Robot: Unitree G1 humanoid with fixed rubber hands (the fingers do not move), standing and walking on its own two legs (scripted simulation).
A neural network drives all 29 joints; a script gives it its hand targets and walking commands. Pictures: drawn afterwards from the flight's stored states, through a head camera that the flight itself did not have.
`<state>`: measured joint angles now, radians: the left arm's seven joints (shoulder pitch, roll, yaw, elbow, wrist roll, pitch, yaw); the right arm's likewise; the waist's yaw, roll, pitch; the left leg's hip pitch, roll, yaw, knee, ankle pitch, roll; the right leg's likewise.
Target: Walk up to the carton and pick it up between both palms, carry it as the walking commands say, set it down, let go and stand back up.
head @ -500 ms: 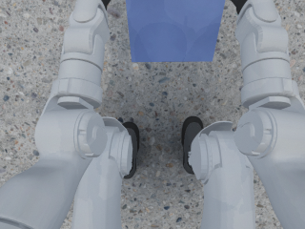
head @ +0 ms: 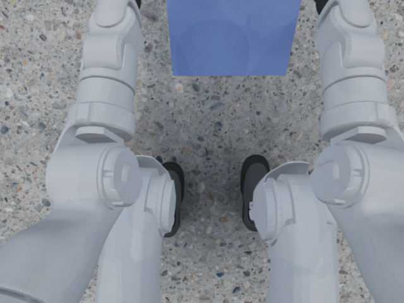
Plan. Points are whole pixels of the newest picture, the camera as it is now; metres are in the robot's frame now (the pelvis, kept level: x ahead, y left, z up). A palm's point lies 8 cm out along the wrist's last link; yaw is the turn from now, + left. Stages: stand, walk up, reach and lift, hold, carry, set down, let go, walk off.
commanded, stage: set down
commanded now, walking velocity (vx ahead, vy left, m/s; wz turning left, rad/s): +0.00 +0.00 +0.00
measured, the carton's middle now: (227, 3) +0.56 -0.03 -0.25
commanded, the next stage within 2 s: none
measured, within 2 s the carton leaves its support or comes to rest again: rests again in 1.08 s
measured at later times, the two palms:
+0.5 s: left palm out of the picture +0.56 +0.12 -0.16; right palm out of the picture +0.56 -0.17 -0.17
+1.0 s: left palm (132, 13) +0.53 +0.12 -0.20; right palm (322, 17) +0.53 -0.17 -0.20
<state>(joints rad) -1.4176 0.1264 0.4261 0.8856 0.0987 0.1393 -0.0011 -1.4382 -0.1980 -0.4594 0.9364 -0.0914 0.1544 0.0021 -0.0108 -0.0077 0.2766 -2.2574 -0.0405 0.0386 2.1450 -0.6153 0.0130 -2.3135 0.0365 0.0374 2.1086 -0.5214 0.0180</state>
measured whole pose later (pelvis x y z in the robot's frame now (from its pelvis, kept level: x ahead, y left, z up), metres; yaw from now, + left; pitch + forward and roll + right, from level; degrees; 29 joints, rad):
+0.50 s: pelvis +0.01 +0.00 +0.00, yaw +0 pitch +42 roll +1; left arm -1.42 0.13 0.43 0.90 0.11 0.11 -0.02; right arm -1.44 -0.20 -0.48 0.95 -0.09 0.13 0.02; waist -0.01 -0.01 0.28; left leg -2.26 -0.04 0.04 2.16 -0.64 0.01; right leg -2.32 0.04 0.04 2.13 -0.54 0.02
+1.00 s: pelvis +0.01 +0.00 +0.00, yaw +0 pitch +42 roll +1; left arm -1.41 0.17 0.32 1.07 0.11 0.07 0.07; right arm -1.41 -0.25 -0.33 1.13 -0.09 0.05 -0.07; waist -0.01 -0.02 0.29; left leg -2.26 -0.04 0.04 2.17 -0.64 0.01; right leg -2.32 0.04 0.04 2.13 -0.55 0.02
